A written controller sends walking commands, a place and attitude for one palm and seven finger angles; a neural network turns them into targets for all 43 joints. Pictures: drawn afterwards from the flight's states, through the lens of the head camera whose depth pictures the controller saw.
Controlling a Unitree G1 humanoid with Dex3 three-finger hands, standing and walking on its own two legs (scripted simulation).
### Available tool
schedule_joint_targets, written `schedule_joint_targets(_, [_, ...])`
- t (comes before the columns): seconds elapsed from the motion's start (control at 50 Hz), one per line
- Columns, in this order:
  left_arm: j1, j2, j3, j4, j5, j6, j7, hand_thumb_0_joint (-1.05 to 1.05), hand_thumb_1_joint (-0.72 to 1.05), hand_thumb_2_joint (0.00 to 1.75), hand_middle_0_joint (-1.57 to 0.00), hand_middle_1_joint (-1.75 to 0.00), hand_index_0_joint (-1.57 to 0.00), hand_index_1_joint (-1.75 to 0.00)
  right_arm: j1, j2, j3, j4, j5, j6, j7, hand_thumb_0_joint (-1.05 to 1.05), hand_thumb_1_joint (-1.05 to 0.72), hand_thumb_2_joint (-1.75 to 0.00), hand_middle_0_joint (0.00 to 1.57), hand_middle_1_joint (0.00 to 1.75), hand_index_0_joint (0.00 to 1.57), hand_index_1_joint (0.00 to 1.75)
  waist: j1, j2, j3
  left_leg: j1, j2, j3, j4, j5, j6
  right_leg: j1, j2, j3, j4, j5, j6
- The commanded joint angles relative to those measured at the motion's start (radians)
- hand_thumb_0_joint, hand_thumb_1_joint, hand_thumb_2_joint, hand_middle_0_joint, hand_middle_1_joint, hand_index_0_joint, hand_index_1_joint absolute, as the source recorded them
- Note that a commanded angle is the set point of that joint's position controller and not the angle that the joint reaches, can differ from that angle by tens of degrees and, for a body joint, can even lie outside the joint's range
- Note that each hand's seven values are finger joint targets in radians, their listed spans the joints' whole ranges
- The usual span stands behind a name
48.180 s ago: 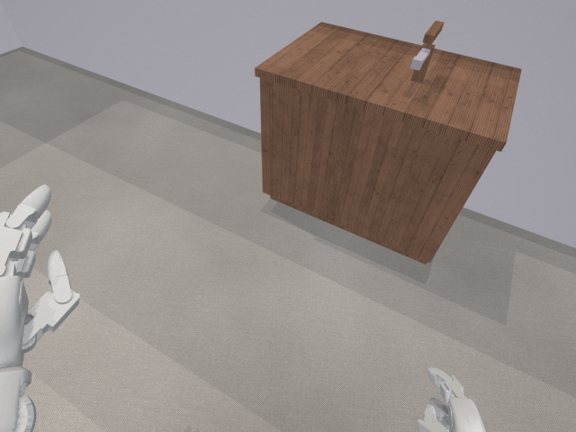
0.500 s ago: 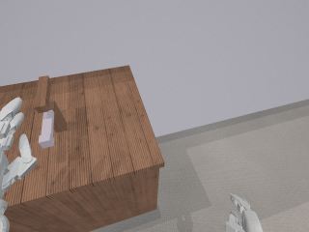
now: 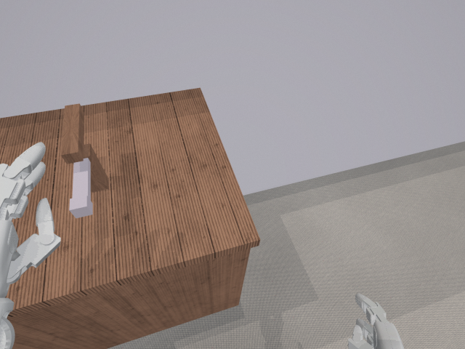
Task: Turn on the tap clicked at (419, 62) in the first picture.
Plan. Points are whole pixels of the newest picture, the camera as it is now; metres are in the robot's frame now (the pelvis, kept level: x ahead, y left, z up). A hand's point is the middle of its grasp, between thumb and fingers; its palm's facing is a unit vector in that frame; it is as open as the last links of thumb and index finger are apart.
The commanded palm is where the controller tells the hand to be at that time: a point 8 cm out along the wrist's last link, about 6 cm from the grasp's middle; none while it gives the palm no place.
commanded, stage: come to a stop and stand still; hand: left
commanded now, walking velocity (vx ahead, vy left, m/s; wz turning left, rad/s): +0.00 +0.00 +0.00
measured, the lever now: (81, 206) +0.33 +0.29 +0.04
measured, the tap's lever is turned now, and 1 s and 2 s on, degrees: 0 0 0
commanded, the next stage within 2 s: look again from close up in 0.70 s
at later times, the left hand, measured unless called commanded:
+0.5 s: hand out of the picture +0.22 +0.31 +0.17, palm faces +0.40 -0.85 -0.34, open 7.4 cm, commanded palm +0.16 +0.34 +0.18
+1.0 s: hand out of the picture +0.21 +0.30 +0.16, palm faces +0.39 -0.84 -0.38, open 7.4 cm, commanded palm +0.15 +0.34 +0.18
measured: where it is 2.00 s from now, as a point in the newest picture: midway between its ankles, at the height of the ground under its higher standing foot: outside the picture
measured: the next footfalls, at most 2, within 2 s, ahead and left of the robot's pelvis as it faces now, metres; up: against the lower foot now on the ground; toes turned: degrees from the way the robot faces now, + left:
none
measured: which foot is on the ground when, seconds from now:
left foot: down 0.00-1.00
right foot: down 0.00-1.00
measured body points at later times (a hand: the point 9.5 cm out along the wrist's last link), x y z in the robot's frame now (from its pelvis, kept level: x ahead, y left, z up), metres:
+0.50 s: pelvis +0.01 +0.06 +0.00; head +0.03 +0.09 +0.45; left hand +0.20 +0.36 +0.18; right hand +0.20 -0.15 -0.05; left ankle +0.02 +0.13 -0.74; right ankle +0.01 -0.09 -0.74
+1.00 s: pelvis +0.00 +0.05 +0.00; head +0.01 +0.07 +0.45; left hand +0.18 +0.35 +0.18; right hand +0.16 -0.17 -0.07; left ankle +0.02 +0.13 -0.74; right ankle +0.01 -0.09 -0.74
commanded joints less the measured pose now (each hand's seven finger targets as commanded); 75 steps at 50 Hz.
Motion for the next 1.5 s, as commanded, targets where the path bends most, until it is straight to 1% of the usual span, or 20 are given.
schedule_joint_targets(0.0, [-0.177, 0.164, 0.163, -0.18, -0.005, -0.07, 0.05, 0.0, 0.9, 0.9, -0.2, -0.3, -0.2, -0.3, -0.121, -0.094, -0.011, -0.152, 0.0, -0.071, -0.01, 0.0, -0.9, -0.9, 0.2, 0.3, 0.2, 0.3, 0.023, 0.098, -0.144, 0.088, 0.052, -0.104, -0.112, 0.066, 0.05, 0.031, -0.091, 0.131, -0.129, 0.064, 0.029])
schedule_joint_targets(0.06, [-0.189, 0.121, 0.112, -0.148, 0.011, -0.062, 0.048, 0.0, 0.9, 0.9, -0.2, -0.3, -0.2, -0.3, -0.105, -0.104, -0.013, -0.146, -0.002, -0.08, 0.0, 0.0, -0.9, -0.9, 0.2, 0.3, 0.2, 0.3, 0.024, 0.066, -0.172, 0.087, 0.065, -0.108, -0.117, 0.144, 0.052, 0.095, -0.083, 0.102, -0.107, 0.161, 0.035])
schedule_joint_targets(0.1, [-0.183, 0.093, 0.075, -0.15, 0.017, -0.053, 0.046, 0.0, 0.9, 0.9, -0.2, -0.3, -0.2, -0.3, -0.12, -0.096, -0.007, -0.143, -0.001, -0.081, 0.007, 0.0, -0.9, -0.9, 0.2, 0.3, 0.2, 0.3, 0.023, 0.09, -0.171, 0.1, 0.066, -0.099, -0.121, 0.185, 0.046, 0.099, -0.085, 0.087, -0.103, 0.196, 0.036])
schedule_joint_targets(0.14, [-0.179, 0.096, 0.073, -0.153, 0.024, -0.047, 0.048, 0.0, 0.9, 0.9, -0.2, -0.3, -0.2, -0.3, -0.109, -0.102, -0.008, -0.148, -0.007, -0.074, 0.013, 0.0, -0.9, -0.9, 0.2, 0.3, 0.2, 0.3, 0.023, 0.067, -0.173, 0.082, 0.069, -0.108, -0.121, 0.2, 0.045, 0.12, -0.084, 0.081, -0.104, 0.211, 0.036])
schedule_joint_targets(0.3, [-0.18, 0.152, 0.136, -0.211, 0.023, -0.046, 0.052, 0.0, 0.9, 0.9, -0.2, -0.3, -0.2, -0.3, -0.127, -0.086, 0.004, -0.163, -0.008, -0.043, 0.01, 0.0, -0.9, -0.9, 0.2, 0.3, 0.2, 0.3, 0.019, 0.111, -0.194, 0.092, 0.068, -0.108, -0.126, 0.259, 0.026, 0.146, -0.081, 0.06, -0.101, 0.249, 0.033])
schedule_joint_targets(0.44, [-0.177, 0.109, 0.089, -0.214, 0.023, -0.044, 0.045, 0.0, 0.9, 0.9, -0.2, -0.3, -0.2, -0.3, -0.111, -0.095, -0.003, -0.174, -0.009, -0.034, 0.014, 0.0, -0.9, -0.9, 0.2, 0.3, 0.2, 0.3, 0.015, 0.127, -0.199, 0.12, 0.079, -0.118, -0.134, 0.317, 0.007, 0.14, -0.075, 0.045, -0.097, 0.23, 0.034])
schedule_joint_targets(0.62, [-0.176, 0.109, 0.094, -0.187, 0.029, -0.05, 0.052, 0.0, 0.9, 0.9, -0.2, -0.3, -0.2, -0.3, -0.113, -0.101, -0.005, -0.168, -0.008, -0.026, 0.01, 0.0, -0.9, -0.9, 0.2, 0.3, 0.2, 0.3, 0.015, 0.106, -0.16, 0.027, 0.069, -0.135, -0.184, 0.095, 0.01, 0.167, -0.076, 0.044, -0.113, 0.153, 0.034])
schedule_joint_targets(0.7, [-0.168, 0.132, 0.112, -0.219, 0.031, -0.059, 0.055, 0.0, 0.9, 0.9, -0.2, -0.3, -0.2, -0.3, -0.118, -0.099, -0.009, -0.168, -0.002, -0.032, 0.009, 0.0, -0.9, -0.9, 0.2, 0.3, 0.2, 0.3, 0.015, 0.125, -0.163, 0.034, 0.066, -0.139, -0.185, 0.083, 0.007, 0.167, -0.078, 0.044, -0.11, 0.148, 0.033])
schedule_joint_targets(0.92, [-0.143, 0.102, 0.091, -0.158, 0.029, -0.057, 0.051, 0.0, 0.9, 0.9, -0.2, -0.3, -0.2, -0.3, -0.106, -0.107, -0.012, -0.155, -0.003, -0.031, 0.006, 0.0, -0.9, -0.9, 0.2, 0.3, 0.2, 0.3, 0.011, 0.079, -0.139, 0.014, 0.053, -0.129, -0.179, 0.026, 0.027, 0.153, -0.085, 0.06, -0.139, 0.134, 0.032])
schedule_joint_targets(1.0, [-0.158, 0.13, 0.11, -0.167, 0.03, -0.051, 0.055, 0.0, 0.9, 0.9, -0.2, -0.3, -0.2, -0.3, -0.118, -0.102, -0.013, -0.155, 0.002, -0.031, 0.003, 0.0, -0.9, -0.9, 0.2, 0.3, 0.2, 0.3, 0.014, 0.071, -0.132, 0.017, 0.05, -0.123, -0.17, -0.004, 0.034, 0.14, -0.093, 0.075, -0.156, 0.118, 0.032])
schedule_joint_targets(1.02, [-0.161, 0.1, 0.086, -0.157, 0.028, -0.052, 0.053, 0.0, 0.9, 0.9, -0.2, -0.3, -0.2, -0.3, -0.113, -0.103, -0.011, -0.155, -0.002, -0.031, 0.002, 0.0, -0.9, -0.9, 0.2, 0.3, 0.2, 0.3, 0.011, 0.064, -0.127, 0.014, 0.047, -0.125, -0.173, -0.013, 0.035, 0.133, -0.093, 0.075, -0.158, 0.105, 0.03])
schedule_joint_targets(1.1, [-0.16, 0.134, 0.112, -0.178, 0.028, -0.047, 0.057, 0.0, 0.9, 0.9, -0.2, -0.3, -0.2, -0.3, -0.122, -0.101, -0.012, -0.155, 0.001, -0.031, 0.002, 0.0, -0.9, -0.9, 0.2, 0.3, 0.2, 0.3, 0.014, 0.082, -0.145, 0.029, 0.043, -0.121, -0.155, 0.022, 0.037, 0.141, -0.099, 0.084, -0.161, 0.133, 0.029])
schedule_joint_targets(1.2, [-0.141, 0.125, 0.106, -0.168, 0.022, -0.039, 0.057, 0.0, 0.9, 0.9, -0.2, -0.3, -0.2, -0.3, -0.124, -0.1, -0.013, -0.154, 0.004, -0.025, 0.001, 0.0, -0.9, -0.9, 0.2, 0.3, 0.2, 0.3, 0.014, 0.059, -0.148, 0.048, 0.041, -0.112, -0.139, 0.063, 0.037, 0.133, -0.103, 0.089, -0.17, 0.16, 0.028])
schedule_joint_targets(1.22, [-0.142, 0.099, 0.085, -0.161, 0.021, -0.038, 0.056, 0.0, 0.9, 0.9, -0.2, -0.3, -0.2, -0.3, -0.12, -0.103, -0.012, -0.158, -0.001, -0.023, 0.0, 0.0, -0.9, -0.9, 0.2, 0.3, 0.2, 0.3, 0.011, 0.068, -0.14, 0.048, 0.041, -0.114, -0.142, 0.06, 0.037, 0.127, -0.104, 0.092, -0.171, 0.152, 0.026])
schedule_joint_targets(1.38, [-0.144, 0.115, 0.097, -0.172, 0.018, -0.027, 0.062, 0.0, 0.9, 0.9, -0.2, -0.3, -0.2, -0.3, -0.123, -0.103, -0.012, -0.165, 0.001, -0.015, -0.002, 0.0, -0.9, -0.9, 0.2, 0.3, 0.2, 0.3, 0.012, 0.053, -0.152, 0.057, 0.043, -0.12, -0.138, 0.082, 0.038, 0.133, -0.108, 0.098, -0.167, 0.166, 0.025])
schedule_joint_targets(1.4, [-0.143, 0.132, 0.109, -0.181, 0.019, -0.027, 0.063, 0.0, 0.9, 0.9, -0.2, -0.3, -0.2, -0.3, -0.13, -0.102, -0.012, -0.16, 0.003, -0.015, -0.003, 0.0, -0.9, -0.9, 0.2, 0.3, 0.2, 0.3, 0.013, 0.073, -0.152, 0.057, 0.044, -0.117, -0.138, 0.078, 0.039, 0.135, -0.108, 0.093, -0.167, 0.165, 0.027])
schedule_joint_targets(1.42, [-1.152, 0.906, 0.667, -0.398, 0.172, -0.126, 0.058, 0.0, 0.9, 0.9, -0.2, -0.3, -0.2, -0.3, -0.03, -0.122, -0.005, -0.152, -0.054, -0.054, 0.005, 0.0, -0.9, -0.9, 0.2, 0.3, 0.2, 0.3, 0.043, -0.078, 0.019, -0.089, 0.058, -0.068, 0.003, 0.152, 0.045, -0.039, -0.136, 0.125, -0.236, 0.224, 0.051])
schedule_joint_targets(1.44, [-0.568, 0.286, 0.269, 0.187, 0.075, -0.084, 0.013, 0.0, 0.9, 0.9, -0.2, -0.3, -0.2, -0.3, -0.093, -0.016, 0.03, -0.084, -0.021, -0.048, 0.005, 0.0, -0.9, -0.9, 0.2, 0.3, 0.2, 0.3, 0.018, -0.06, -0.191, 0.08, -0.01, -0.09, -0.059, 0.206, 0.043, 0.014, -0.158, 0.133, -0.14, 0.234, -0.022])
schedule_joint_targets(1.46, [-0.307, 0.16, 0.173, 0.187, 0.043, -0.08, 0.002, 0.0, 0.9, 0.9, -0.2, -0.3, -0.2, -0.3, -0.065, -0.102, -0.024, -0.152, -0.011, -0.068, 0.009, 0.0, -0.9, -0.9, 0.2, 0.3, 0.2, 0.3, 0.062, 0.076, -0.207, 0.14, 0.009, -0.065, -0.049, 0.226, 0.026, 0.059, -0.131, 0.207, -0.155, 0.292, -0.003])
schedule_joint_targets(1.48, [-0.266, 0.114, 0.097, 0.018, 0.02, -0.095, -0.002, 0.0, 0.9, 0.9, -0.2, -0.3, -0.2, -0.3, -0.057, -0.107, -0.025, -0.154, -0.003, -0.068, 0.025, 0.0, -0.9, -0.9, 0.2, 0.3, 0.2, 0.3, 0.042, 0.148, -0.245, 0.128, 0.015, -0.081, -0.079, 0.246, 0.032, 0.136, -0.132, 0.161, -0.116, 0.276, 0.008])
